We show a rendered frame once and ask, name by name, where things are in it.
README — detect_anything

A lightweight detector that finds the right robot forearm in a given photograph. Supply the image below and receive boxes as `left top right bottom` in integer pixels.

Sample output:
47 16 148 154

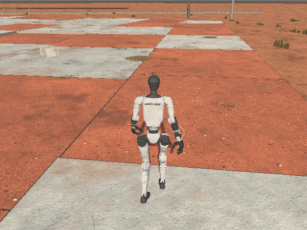
171 117 182 141

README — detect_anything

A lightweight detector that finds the right robot shin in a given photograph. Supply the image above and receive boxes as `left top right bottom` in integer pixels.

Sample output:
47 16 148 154
160 154 167 183

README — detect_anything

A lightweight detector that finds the right robot upper arm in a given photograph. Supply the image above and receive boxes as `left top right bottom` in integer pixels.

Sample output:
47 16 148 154
164 96 175 124

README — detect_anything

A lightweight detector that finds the left robot forearm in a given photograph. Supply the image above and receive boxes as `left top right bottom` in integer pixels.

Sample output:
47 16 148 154
131 114 137 129

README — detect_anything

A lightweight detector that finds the right robot hand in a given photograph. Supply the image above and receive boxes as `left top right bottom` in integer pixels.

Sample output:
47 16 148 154
173 140 184 155

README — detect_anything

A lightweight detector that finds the left robot upper arm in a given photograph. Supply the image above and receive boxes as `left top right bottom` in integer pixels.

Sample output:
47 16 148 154
132 96 144 121

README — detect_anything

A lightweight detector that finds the left robot hand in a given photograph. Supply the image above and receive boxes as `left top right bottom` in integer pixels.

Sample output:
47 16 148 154
131 127 142 135

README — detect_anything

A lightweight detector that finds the robot right foot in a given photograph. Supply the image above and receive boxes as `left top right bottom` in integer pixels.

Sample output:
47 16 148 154
159 178 165 189

